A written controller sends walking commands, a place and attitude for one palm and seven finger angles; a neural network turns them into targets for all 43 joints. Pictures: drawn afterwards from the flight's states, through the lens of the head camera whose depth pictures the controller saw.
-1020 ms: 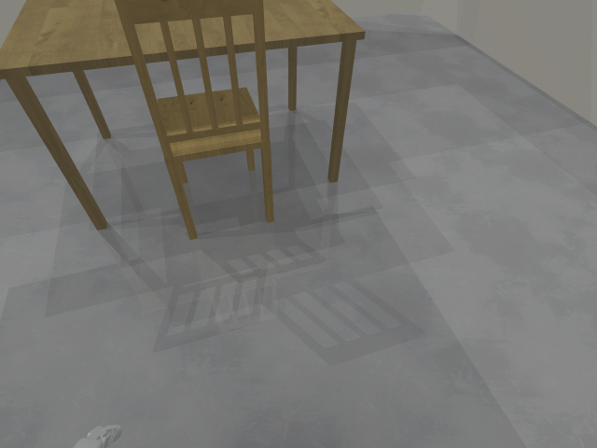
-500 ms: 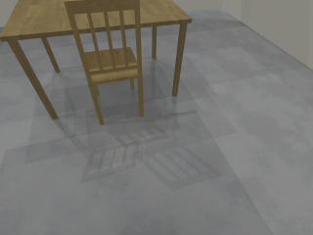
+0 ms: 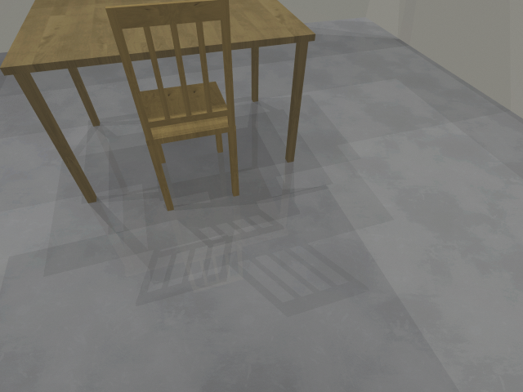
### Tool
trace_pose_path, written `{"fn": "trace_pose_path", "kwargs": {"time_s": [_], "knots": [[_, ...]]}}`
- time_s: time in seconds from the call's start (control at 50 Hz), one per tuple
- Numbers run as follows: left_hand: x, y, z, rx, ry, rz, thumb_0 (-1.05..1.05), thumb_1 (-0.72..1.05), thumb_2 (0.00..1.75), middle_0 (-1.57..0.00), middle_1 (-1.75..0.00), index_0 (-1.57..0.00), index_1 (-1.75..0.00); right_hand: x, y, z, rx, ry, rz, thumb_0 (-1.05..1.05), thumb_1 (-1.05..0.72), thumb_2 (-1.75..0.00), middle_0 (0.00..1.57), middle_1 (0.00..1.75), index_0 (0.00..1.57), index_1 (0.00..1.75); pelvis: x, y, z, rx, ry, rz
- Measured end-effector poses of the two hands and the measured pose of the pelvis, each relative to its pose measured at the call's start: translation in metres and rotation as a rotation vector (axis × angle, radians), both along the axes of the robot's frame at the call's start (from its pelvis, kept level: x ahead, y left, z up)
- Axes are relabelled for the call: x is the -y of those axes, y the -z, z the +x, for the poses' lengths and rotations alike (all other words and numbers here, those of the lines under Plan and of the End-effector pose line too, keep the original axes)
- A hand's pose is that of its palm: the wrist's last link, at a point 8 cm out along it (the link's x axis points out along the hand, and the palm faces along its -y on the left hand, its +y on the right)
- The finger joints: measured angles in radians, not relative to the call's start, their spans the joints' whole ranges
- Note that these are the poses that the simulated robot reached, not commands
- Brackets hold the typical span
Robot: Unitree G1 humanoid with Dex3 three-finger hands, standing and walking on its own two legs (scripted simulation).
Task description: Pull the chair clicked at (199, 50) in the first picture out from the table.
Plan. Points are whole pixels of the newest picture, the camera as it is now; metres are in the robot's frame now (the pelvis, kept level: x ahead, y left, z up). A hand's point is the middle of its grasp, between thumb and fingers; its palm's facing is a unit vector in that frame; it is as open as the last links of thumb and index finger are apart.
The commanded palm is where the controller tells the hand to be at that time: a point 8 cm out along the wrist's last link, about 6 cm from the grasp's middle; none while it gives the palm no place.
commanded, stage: look at it before walking up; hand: left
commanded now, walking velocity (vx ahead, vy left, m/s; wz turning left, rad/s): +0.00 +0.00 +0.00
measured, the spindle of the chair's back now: (181, 74) +1.14 +0.35 -0.07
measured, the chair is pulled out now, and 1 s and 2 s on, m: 0.00 0.00 0.00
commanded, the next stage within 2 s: walk to a spot facing it in 0.52 s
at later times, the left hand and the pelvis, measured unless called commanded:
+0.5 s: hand out of the picture +0.07 +0.24 -0.16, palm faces -0.03 -0.95 -0.32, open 7.4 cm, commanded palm none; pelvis +0.00 +0.00 +0.00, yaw +0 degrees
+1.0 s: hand out of the picture +0.07 +0.17 -0.19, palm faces -0.08 -0.98 -0.20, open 7.4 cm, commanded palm none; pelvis +0.08 -0.02 -0.02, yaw -5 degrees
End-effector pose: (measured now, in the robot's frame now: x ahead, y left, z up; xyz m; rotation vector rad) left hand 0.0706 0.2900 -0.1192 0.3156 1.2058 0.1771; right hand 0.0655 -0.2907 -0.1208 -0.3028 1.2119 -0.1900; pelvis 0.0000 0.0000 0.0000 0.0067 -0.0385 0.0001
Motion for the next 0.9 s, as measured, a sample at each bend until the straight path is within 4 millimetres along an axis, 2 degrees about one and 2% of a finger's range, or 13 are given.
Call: {"fn": "trace_pose_path", "kwargs": {"time_s": [0.36,0.68,0.78,0.9], "knots": [[0.003,0.003,-0.005,-0.022,-0.004,-0.008,0.00,0.90,0.89,-0.20,-0.30,-0.20,-0.30,0.004,-0.003,0.002,-0.011,0.000,-0.010,0.01,-0.91,-0.90,0.21,0.30,0.21,0.30,0.002,-0.001,0.002,-0.006,-0.001,-0.003],[0.000,0.002,0.000,-0.018,-0.010,-0.002,0.00,0.90,0.89,-0.20,-0.30,-0.20,-0.30,-0.001,-0.003,0.013,0.002,-0.008,-0.007,0.01,-0.91,-0.90,0.21,0.30,0.21,0.30,0.000,-0.001,0.007,-0.007,0.001,-0.003],[0.013,0.014,-0.008,-0.065,-0.017,-0.041,0.00,0.90,0.89,-0.20,-0.30,-0.20,-0.30,-0.015,0.008,0.005,-0.020,0.017,0.031,0.01,-0.91,-0.90,0.20,0.30,0.20,0.30,-0.001,0.003,0.020,-0.013,0.026,-0.004],[0.039,0.032,-0.019,-0.175,-0.018,-0.103,0.00,0.90,0.89,-0.20,-0.30,-0.19,-0.30,-0.034,0.028,-0.017,-0.084,0.102,0.097,0.01,-0.91,-0.90,0.20,0.30,0.20,0.30,0.004,0.012,0.047,-0.024,0.076,0.010]]}}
